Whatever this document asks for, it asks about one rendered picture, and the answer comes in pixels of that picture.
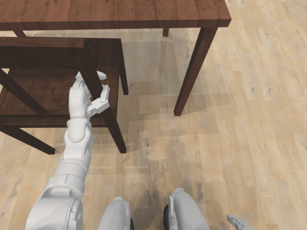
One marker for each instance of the chair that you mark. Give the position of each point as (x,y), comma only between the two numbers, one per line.
(35,92)

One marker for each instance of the left robot upper arm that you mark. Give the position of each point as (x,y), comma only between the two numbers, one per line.
(57,213)

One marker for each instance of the left robot forearm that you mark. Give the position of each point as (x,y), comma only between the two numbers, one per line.
(68,179)

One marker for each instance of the robot right hand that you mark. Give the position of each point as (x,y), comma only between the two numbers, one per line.
(238,223)

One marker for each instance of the robot left hand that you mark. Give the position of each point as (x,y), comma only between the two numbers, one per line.
(79,98)

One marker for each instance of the robot thigh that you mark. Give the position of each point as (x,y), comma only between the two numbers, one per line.
(183,207)
(116,216)

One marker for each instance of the table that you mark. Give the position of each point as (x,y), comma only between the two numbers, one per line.
(33,15)

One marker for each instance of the right robot thigh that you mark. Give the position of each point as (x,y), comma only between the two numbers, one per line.
(183,207)

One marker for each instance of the left robot thigh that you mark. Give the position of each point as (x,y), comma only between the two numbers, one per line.
(116,216)

